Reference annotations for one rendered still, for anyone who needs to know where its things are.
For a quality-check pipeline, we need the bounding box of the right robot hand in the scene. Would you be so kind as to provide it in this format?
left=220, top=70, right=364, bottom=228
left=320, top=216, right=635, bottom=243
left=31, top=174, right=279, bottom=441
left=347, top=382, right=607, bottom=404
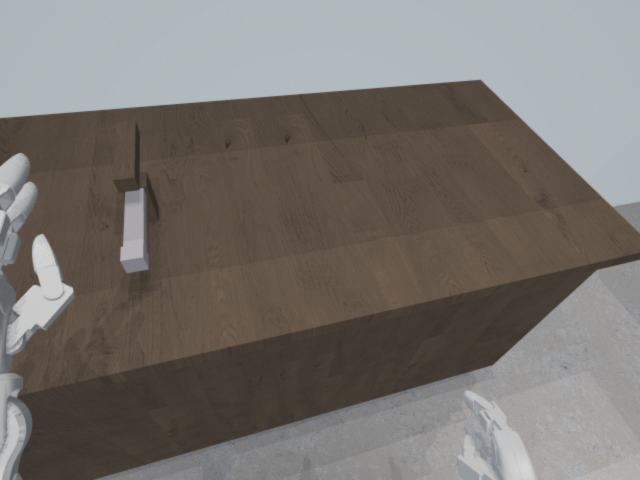
left=458, top=390, right=537, bottom=480

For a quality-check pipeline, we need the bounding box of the left robot hand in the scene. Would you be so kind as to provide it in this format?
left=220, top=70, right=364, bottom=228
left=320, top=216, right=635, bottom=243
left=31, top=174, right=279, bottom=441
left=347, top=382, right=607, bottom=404
left=0, top=153, right=75, bottom=374

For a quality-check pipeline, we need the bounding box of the tap lever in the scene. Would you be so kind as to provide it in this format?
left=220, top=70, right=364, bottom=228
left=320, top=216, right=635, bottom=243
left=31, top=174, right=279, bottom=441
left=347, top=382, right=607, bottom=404
left=120, top=188, right=149, bottom=273

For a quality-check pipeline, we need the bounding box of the left robot forearm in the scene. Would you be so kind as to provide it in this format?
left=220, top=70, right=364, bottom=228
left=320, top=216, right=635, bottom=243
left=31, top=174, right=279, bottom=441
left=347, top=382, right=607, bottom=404
left=0, top=373, right=32, bottom=480

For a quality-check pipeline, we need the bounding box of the counter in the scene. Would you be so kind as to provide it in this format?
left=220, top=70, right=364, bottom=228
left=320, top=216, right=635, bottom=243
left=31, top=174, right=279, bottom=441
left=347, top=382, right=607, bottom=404
left=0, top=80, right=640, bottom=480

